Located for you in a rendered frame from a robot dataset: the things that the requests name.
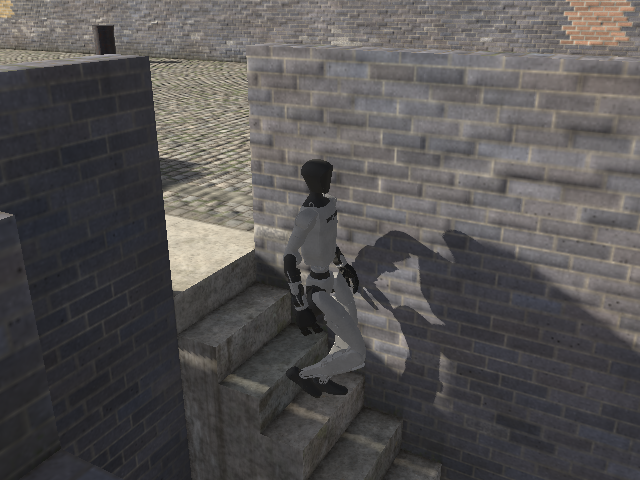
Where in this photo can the humanoid robot head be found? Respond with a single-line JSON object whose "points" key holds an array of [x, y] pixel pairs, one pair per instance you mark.
{"points": [[317, 174]]}

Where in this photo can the robot left forearm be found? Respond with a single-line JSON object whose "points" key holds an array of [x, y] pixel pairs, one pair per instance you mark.
{"points": [[339, 259]]}

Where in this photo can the robot torso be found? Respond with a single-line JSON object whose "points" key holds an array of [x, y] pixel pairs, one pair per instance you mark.
{"points": [[319, 248]]}

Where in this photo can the right robot hand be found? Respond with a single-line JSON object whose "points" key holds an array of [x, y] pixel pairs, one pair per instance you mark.
{"points": [[306, 318]]}

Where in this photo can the left robot upper arm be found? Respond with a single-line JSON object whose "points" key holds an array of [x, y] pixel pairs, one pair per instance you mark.
{"points": [[332, 197]]}

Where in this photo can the left robot hand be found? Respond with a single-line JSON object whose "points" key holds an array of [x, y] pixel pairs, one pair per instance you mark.
{"points": [[348, 272]]}

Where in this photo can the right robot upper arm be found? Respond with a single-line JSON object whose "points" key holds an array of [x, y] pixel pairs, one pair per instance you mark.
{"points": [[303, 224]]}

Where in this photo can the robot right forearm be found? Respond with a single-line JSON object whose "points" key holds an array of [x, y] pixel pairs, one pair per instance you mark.
{"points": [[294, 273]]}

